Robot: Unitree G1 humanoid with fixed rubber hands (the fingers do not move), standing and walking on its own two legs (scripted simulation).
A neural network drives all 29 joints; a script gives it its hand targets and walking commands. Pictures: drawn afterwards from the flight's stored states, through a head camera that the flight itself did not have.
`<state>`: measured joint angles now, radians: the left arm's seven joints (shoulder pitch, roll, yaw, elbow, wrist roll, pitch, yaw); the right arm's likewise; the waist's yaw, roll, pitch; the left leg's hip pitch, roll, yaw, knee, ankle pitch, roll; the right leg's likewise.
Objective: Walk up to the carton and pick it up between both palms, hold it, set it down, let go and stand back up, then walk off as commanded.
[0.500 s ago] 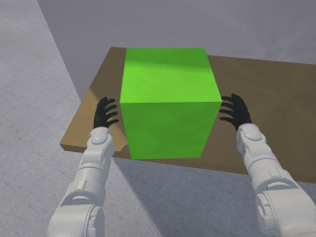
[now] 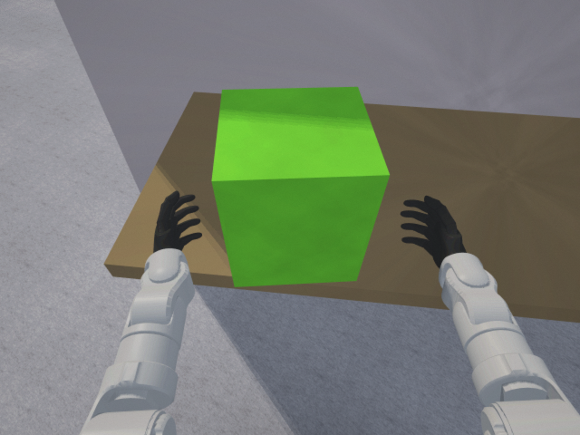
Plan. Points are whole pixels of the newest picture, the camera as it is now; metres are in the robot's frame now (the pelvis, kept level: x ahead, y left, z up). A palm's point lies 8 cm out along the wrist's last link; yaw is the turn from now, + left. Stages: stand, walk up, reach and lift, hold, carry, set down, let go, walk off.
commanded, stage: set down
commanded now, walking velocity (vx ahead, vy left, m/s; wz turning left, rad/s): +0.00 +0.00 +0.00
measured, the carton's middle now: (293, 191) +0.46 +0.04 +0.06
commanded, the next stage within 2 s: none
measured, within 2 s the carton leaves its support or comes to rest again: neither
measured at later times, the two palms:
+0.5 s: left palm (158, 280) +0.29 +0.21 +0.05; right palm (473, 297) +0.30 -0.21 +0.04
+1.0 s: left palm (153, 331) +0.23 +0.20 +0.04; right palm (495, 361) +0.22 -0.22 +0.04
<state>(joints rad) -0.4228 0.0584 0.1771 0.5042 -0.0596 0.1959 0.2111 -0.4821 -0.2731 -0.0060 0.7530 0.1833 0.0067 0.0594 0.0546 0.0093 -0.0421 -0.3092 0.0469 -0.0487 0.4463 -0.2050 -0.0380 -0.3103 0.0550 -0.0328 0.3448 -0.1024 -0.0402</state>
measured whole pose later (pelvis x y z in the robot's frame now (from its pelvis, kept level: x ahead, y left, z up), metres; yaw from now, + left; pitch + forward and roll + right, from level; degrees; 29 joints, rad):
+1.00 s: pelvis +0.00 +0.00 +0.00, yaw -1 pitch +4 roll -1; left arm 0.23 0.06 0.05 -0.14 -0.09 0.27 0.20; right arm 0.23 -0.30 -0.02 0.04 0.19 0.02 0.09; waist 0.01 0.01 -0.04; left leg -0.30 0.05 -0.03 0.44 -0.21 -0.04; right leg -0.31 0.05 -0.01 0.34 -0.10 -0.04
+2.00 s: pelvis +0.03 +0.01 +0.00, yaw -1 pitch +6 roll -1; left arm 0.32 0.14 0.04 0.13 -0.08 0.13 0.08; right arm 0.31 -0.27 0.01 0.32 0.19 -0.12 0.08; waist 0.02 0.01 -0.04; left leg -0.29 0.04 -0.02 0.43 -0.24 -0.02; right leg -0.31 0.05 0.00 0.34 -0.14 -0.02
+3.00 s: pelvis +0.05 +0.01 +0.00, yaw -1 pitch +5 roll -1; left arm 0.25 0.29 0.04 0.65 0.03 -0.01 0.00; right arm 0.27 -0.27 0.00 0.73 0.07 -0.06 0.00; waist 0.02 -0.01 -0.04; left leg -0.26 0.03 -0.01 0.48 -0.30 -0.02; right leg -0.31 0.03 0.00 0.46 -0.23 -0.02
